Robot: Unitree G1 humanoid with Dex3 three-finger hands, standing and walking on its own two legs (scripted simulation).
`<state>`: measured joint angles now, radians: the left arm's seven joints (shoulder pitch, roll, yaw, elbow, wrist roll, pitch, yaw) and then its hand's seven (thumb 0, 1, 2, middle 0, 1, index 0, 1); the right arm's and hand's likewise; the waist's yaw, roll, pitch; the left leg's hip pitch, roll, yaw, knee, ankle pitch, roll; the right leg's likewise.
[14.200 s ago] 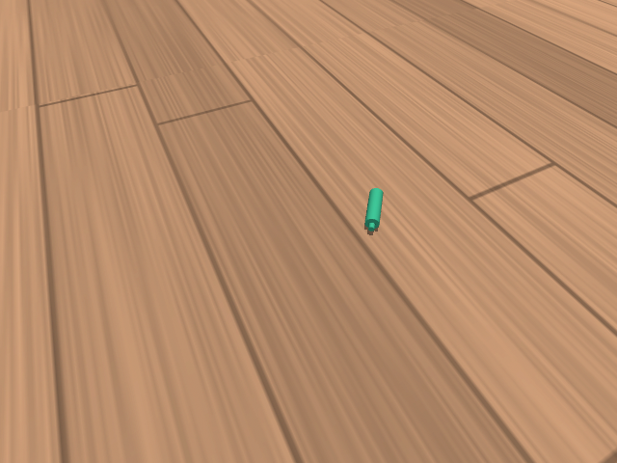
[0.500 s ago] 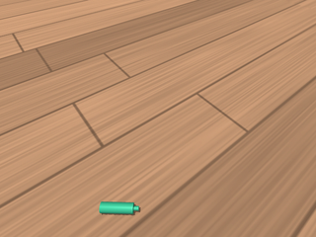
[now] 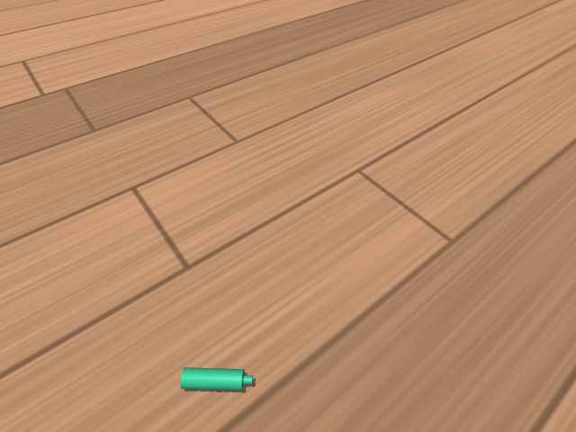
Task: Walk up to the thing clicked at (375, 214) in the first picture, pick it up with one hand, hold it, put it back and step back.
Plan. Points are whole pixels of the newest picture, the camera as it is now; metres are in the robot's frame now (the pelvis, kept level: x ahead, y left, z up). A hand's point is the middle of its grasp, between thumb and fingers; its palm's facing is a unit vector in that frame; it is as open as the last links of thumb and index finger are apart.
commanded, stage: stand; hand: left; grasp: from above
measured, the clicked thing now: (217, 378) +0.40 +0.23 -0.75
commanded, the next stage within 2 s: rise first in 0.08 s
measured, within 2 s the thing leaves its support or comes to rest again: neither
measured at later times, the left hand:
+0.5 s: hand out of the picture +0.15 +0.25 -0.18, palm faces -0.05 -0.93 -0.36, open 10.3 cm
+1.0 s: hand out of the picture +0.12 +0.27 -0.25, palm faces -0.18 -0.87 -0.46, open 14.1 cm
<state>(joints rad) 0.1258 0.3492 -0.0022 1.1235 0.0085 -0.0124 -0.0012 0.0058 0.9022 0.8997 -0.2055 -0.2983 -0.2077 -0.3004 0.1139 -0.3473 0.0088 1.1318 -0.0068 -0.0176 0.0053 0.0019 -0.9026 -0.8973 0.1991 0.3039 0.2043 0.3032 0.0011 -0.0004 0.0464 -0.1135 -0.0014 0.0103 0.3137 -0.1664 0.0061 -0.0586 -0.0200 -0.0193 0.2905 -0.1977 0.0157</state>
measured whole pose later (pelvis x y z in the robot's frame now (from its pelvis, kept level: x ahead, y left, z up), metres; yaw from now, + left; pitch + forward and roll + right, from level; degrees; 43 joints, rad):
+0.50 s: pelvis -0.02 +0.00 -0.03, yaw -1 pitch +8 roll -1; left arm -0.04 0.35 0.15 0.99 0.13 0.03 -0.03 0.00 0.23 0.95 -0.10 -0.88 -0.12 -0.86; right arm 0.23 -0.24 -0.01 0.75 0.03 -0.04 -0.02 0.00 -0.93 -0.90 0.20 0.30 0.20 0.30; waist -0.03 -0.01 -0.01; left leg -0.53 0.02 0.01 0.69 -0.31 0.00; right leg -0.48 0.00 -0.01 0.67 -0.34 0.00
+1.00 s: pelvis -0.02 +0.01 -0.11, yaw -1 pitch +20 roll -2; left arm 0.23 0.34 0.16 0.50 0.25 0.14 -0.01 0.00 -0.55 1.00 -0.08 -1.06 -0.08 -1.07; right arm 0.16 -0.23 -0.03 0.56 0.00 -0.13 -0.02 0.01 -0.90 -0.90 0.20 0.30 0.20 0.30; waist -0.02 0.00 -0.12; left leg -1.03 0.03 -0.01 1.22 -0.54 0.01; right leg -0.96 0.00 -0.03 1.17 -0.57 0.01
